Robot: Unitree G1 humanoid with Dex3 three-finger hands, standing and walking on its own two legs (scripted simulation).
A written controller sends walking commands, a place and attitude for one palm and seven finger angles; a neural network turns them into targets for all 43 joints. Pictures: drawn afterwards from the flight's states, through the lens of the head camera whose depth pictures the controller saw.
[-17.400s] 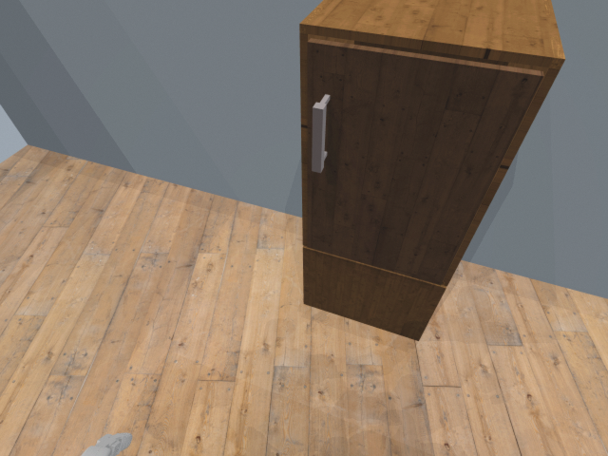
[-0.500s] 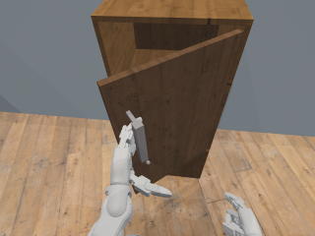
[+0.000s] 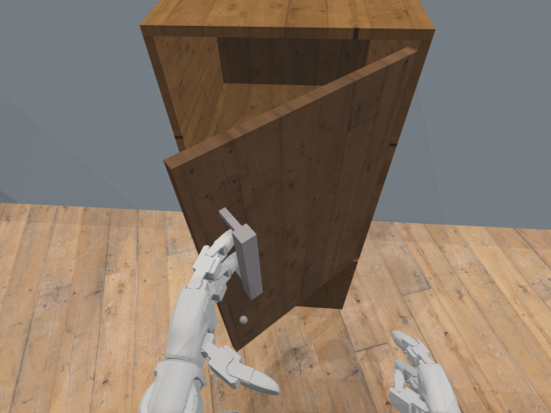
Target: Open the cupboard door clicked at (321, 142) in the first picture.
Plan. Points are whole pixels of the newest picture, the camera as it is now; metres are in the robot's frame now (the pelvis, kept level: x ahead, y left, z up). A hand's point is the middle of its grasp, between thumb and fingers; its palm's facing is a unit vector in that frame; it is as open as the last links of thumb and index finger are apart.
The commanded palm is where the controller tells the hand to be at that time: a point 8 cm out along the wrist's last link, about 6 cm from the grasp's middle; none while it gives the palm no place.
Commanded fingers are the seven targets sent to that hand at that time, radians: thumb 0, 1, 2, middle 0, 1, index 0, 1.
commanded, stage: slide the hand sideways off the handle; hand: left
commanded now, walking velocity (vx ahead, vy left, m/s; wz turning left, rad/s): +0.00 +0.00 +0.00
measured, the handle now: (240, 255) +0.31 +0.07 +0.08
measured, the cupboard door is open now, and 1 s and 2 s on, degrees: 42 42 42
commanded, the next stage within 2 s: draw the hand back to the body in 0.58 s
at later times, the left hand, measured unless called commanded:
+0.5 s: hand (193, 363) +0.17 +0.11 +0.08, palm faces -0.02 -1.00 -0.04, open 16.3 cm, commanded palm +0.13 +0.17 +0.08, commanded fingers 0.00 -0.50 0.30 -0.15 -0.30 -0.15 -0.30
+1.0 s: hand (148, 358) +0.17 +0.15 +0.11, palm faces -0.01 -1.00 -0.07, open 16.3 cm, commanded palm +0.13 +0.21 +0.12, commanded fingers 0.00 -0.50 0.30 -0.15 -0.30 -0.15 -0.30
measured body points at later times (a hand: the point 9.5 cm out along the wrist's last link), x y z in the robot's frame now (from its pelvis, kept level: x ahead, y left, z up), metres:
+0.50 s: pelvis +0.01 -0.01 -0.02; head +0.04 -0.03 +0.43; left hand +0.17 +0.16 +0.08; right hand +0.21 -0.23 -0.08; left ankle +0.00 +0.12 -0.69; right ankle +0.02 -0.11 -0.69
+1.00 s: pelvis -0.01 +0.00 -0.01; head +0.00 -0.01 +0.44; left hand +0.16 +0.20 +0.11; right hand +0.18 -0.21 -0.07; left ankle +0.00 +0.12 -0.69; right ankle +0.02 -0.11 -0.69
